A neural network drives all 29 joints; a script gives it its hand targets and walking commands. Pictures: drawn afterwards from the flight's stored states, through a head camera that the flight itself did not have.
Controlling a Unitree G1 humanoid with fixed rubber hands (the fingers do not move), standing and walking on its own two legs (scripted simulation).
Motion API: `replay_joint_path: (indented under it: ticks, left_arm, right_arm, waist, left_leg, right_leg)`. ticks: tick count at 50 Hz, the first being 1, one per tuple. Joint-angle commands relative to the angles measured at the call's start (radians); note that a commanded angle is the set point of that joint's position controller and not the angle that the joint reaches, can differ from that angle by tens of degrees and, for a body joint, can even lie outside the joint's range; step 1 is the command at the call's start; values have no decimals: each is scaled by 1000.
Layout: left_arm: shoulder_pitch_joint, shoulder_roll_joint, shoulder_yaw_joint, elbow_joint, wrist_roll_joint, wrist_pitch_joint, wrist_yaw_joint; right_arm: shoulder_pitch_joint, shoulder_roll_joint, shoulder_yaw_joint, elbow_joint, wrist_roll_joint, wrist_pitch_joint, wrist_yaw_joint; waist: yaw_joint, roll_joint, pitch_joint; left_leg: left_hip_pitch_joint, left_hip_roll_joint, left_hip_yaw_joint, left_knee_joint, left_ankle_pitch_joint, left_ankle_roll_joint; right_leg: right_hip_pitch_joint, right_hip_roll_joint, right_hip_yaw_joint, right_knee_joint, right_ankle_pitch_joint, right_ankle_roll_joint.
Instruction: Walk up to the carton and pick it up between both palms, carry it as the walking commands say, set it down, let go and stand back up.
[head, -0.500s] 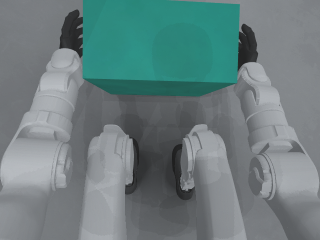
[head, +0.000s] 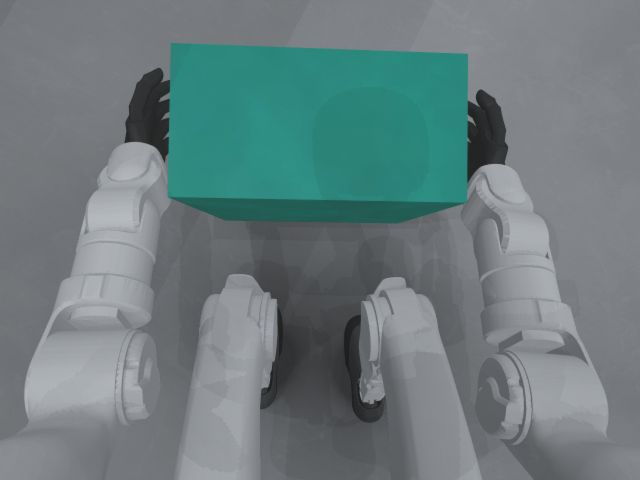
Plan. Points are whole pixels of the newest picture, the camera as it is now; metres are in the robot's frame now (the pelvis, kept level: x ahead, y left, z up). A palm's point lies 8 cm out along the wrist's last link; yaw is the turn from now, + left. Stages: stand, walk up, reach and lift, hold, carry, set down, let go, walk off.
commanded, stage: reach and lift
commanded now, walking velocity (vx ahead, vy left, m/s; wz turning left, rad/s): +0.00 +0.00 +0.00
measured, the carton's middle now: (315, 158) +0.48 +0.02 -0.17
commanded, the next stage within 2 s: none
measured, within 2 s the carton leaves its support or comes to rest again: neither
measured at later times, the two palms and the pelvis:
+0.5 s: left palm (121, 131) +0.46 +0.20 -0.02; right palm (536, 163) +0.44 -0.18 -0.01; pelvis +0.02 +0.00 +0.07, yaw +1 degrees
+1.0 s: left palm (56, 110) +0.44 +0.20 +0.06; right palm (596, 151) +0.43 -0.17 +0.07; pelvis +0.05 +0.00 +0.14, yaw +1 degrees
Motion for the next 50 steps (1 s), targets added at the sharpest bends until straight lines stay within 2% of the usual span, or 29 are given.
replay_joint_path:
  ticks: [1,5,6,10,14,15,16,17,18,19,21,22,23,24,25,26,27,28,30,31,35,36,39,41,42,43,48,49,50]
  left_arm:
    - [-547,-961,-407,-195,-17,7,-186]
    - [-493,-970,-320,-128,45,-6,-202]
    - [-533,-1038,-350,-165,23,-10,-208]
    - [-461,-1054,-314,-83,69,6,-218]
    - [-427,-1050,-344,-163,46,3,-220]
    - [-481,-1055,-378,-155,29,8,-225]
    - [-431,-1107,-384,-178,33,11,-227]
    - [-478,-1082,-389,-169,20,15,-229]
    - [-428,-1101,-373,-166,50,21,-226]
    - [-465,-1059,-389,-216,32,3,-222]
    - [-521,-1101,-443,-298,-16,5,-222]
    - [-464,-1066,-400,-243,13,14,-226]
    - [-459,-1055,-409,-319,2,9,-226]
    - [-411,-1095,-404,-220,18,18,-236]
    - [-373,-1067,-381,-201,30,21,-237]
    - [-398,-1066,-393,-233,21,17,-236]
    - [-346,-1065,-374,-160,26,26,-242]
    - [-384,-1044,-336,-196,45,22,-262]
    - [-347,-1038,-329,-144,48,19,-277]
    - [-337,-1057,-367,-145,42,18,-282]
    - [-316,-1072,-381,-184,40,5,-300]
    - [-326,-1054,-379,-154,44,4,-302]
    - [-202,-1069,-350,-95,72,11,-307]
    - [-168,-1105,-391,-149,66,-9,-302]
    - [-231,-1096,-427,-216,35,-21,-289]
    - [-221,-1099,-428,-213,56,-10,-280]
    - [-159,-1146,-468,-311,29,-14,-261]
    - [-224,-1129,-469,-267,25,-18,-258]
    - [-169,-1187,-498,-315,11,-15,-256]
  right_arm:
    - [-699,823,461,-176,44,-49,205]
    - [-650,850,422,-95,-2,-48,245]
    - [-648,849,416,-116,-3,-58,250]
    - [-570,850,371,-42,-39,-43,290]
    - [-579,919,435,-134,6,-38,303]
    - [-588,879,433,-140,1,-40,303]
    - [-619,870,464,-213,10,-42,306]
    - [-614,856,452,-174,11,-43,309]
    - [-626,872,474,-199,19,-37,311]
    - [-607,897,478,-177,20,-38,313]
    - [-628,858,501,-293,34,-43,302]
    - [-600,903,492,-216,36,-27,300]
    - [-627,904,515,-294,41,-29,294]
    - [-568,919,489,-210,17,-25,296]
    - [-561,898,487,-215,3,-20,294]
    - [-563,923,496,-240,8,-22,287]
    - [-519,901,478,-184,-29,-14,288]
    - [-535,914,500,-196,-17,-6,278]
    - [-489,962,502,-149,-17,-2,271]
    - [-436,986,508,-148,-20,-4,271]
    - [-386,1010,526,-159,-12,-8,275]
    - [-383,989,499,-135,-26,-14,276]
    - [-363,995,527,-185,-13,-22,277]
    - [-340,967,556,-266,2,-45,278]
    - [-347,984,577,-264,25,-47,281]
    - [-314,930,536,-243,2,-40,284]
    - [-268,920,531,-308,-11,-52,287]
    - [-254,910,496,-218,-27,-54,294]
    - [-242,930,520,-274,-30,-50,294]
  waist:
    - [-28,101,-1301]
    - [-23,67,-1168]
    - [-66,71,-1186]
    - [-52,116,-1177]
    - [-12,52,-1311]
    - [-49,88,-1288]
    - [-35,92,-1334]
    - [-58,54,-1294]
    - [-2,92,-1296]
    - [-12,62,-1297]
    - [-59,108,-1408]
    - [-26,57,-1324]
    - [2,38,-1432]
    - [-28,62,-1314]
    - [-20,-5,-1311]
    - [-16,22,-1330]
    - [-61,-11,-1255]
    - [-11,-50,-1239]
    - [-7,-68,-1159]
    - [-31,-25,-1162]
    - [-2,-9,-1250]
    - [-35,-16,-1203]
    - [16,-12,-1177]
    - [10,48,-1257]
    - [7,11,-1321]
    - [-18,93,-1275]
    - [-53,56,-1352]
    - [-58,81,-1227]
    - [-85,28,-1294]
  left_leg:
    - [817,-90,-35,-212,192,-30]
    - [715,-92,-26,-236,202,-21]
    - [743,-92,-32,-247,201,-22]
    - [817,-84,-51,-301,196,-26]
    - [921,-95,-54,-328,264,-15]
    - [896,-82,-45,-333,209,-28]
    - [943,-89,-48,-343,230,-31]
    - [911,-85,-67,-368,187,-28]
    - [944,-90,-47,-377,222,-24]
    - [921,-89,-39,-373,202,-28]
    - [1002,-91,-48,-369,223,-29]
    - [935,-93,-21,-388,191,-22]
    - [979,-104,-23,-381,239,-19]
    - [924,-96,-25,-407,202,-11]
    - [930,-95,-38,-403,195,-7]
    - [919,-95,-26,-400,210,-11]
    - [884,-93,-28,-410,193,-8]
    - [783,-99,5,-403,172,9]
    - [733,-97,6,-422,151,21]
    - [755,-93,13,-421,151,13]
    - [849,-92,0,-460,258,19]
    - [817,-90,-2,-465,236,16]
    - [866,-94,-5,-501,314,21]
    - [934,-96,-1,-498,406,11]
    - [1020,-96,-16,-508,394,14]
    - [1038,-80,-22,-514,372,0]
    - [1196,-87,-58,-575,420,-13]
    - [1129,-77,-74,-597,334,-12]
    - [1200,-88,-79,-620,360,-10]
  right_leg:
    - [379,84,20,-229,244,13]
    - [348,82,39,-277,239,7]
    - [384,78,37,-293,244,0]
    - [304,78,39,-328,212,-10]
    - [400,82,22,-343,276,4]
    - [394,81,26,-358,248,-6]
    - [432,81,32,-375,259,-7]
    - [432,79,19,-380,242,-8]
    - [435,79,37,-394,247,-12]
    - [438,87,30,-396,242,-2]
    - [513,87,44,-406,260,-10]
    - [559,83,39,-436,240,-1]
    - [614,92,43,-420,287,4]
    - [585,86,50,-455,250,-3]
    - [586,91,50,-457,245,4]
    - [599,86,63,-461,265,2]
    - [577,87,44,-474,246,6]
    - [693,84,94,-517,232,4]
    - [689,82,95,-538,221,16]
    - [691,84,99,-548,238,8]
    - [776,80,111,-565,340,11]
    - [744,86,109,-584,316,10]
    - [759,79,108,-608,374,19]
    - [820,79,124,-614,472,9]
    - [829,91,90,-590,455,17]
    - [765,82,107,-603,423,1]
    - [843,91,85,-644,446,-3]
    - [781,82,91,-638,376,-12]
    - [857,92,68,-661,406,-5]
